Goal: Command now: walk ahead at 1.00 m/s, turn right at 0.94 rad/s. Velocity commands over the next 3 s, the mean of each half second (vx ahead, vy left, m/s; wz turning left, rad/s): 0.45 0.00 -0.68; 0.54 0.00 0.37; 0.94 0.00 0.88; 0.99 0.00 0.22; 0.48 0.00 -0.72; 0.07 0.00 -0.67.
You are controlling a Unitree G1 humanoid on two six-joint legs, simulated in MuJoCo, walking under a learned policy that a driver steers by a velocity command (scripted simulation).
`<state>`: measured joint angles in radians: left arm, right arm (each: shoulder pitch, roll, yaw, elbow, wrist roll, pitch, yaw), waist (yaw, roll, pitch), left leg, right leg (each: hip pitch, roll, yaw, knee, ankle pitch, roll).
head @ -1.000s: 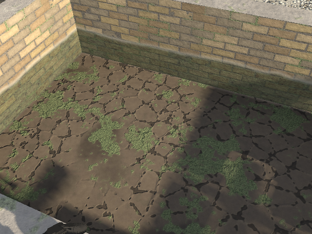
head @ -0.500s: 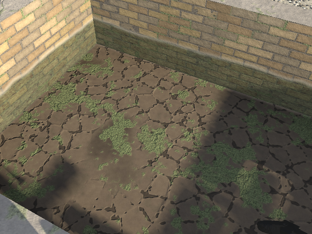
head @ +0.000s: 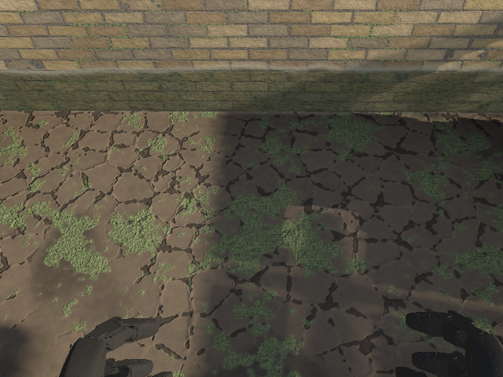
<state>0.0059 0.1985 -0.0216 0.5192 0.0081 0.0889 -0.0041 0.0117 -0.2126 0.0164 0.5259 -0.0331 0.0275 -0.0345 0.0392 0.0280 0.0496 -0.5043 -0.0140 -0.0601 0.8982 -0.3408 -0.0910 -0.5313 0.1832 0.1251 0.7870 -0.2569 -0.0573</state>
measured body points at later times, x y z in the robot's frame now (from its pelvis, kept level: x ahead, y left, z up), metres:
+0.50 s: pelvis -0.03 -0.04 +0.03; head -0.04 -0.06 +0.48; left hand +0.16 +0.14 -0.07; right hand +0.05 -0.34 -0.06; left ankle +0.05 +0.07 -0.63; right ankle +0.00 -0.14 -0.70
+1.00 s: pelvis +0.00 -0.07 +0.02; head +0.03 -0.06 +0.47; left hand +0.29 +0.12 -0.03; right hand +0.10 -0.34 -0.07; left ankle +0.00 +0.03 -0.70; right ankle +0.07 -0.22 -0.68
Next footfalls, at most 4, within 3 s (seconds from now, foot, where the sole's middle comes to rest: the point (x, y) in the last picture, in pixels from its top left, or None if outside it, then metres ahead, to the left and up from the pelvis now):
0.32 right None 0.04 -0.15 -0.74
0.70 left None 0.04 0.02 -0.74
1.04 right None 0.08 -0.17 -0.74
1.34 left None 0.07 0.06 -0.74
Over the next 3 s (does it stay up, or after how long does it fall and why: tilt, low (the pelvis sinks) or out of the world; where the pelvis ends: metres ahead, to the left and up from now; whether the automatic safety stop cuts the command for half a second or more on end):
stays up -0.03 -0.06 0.03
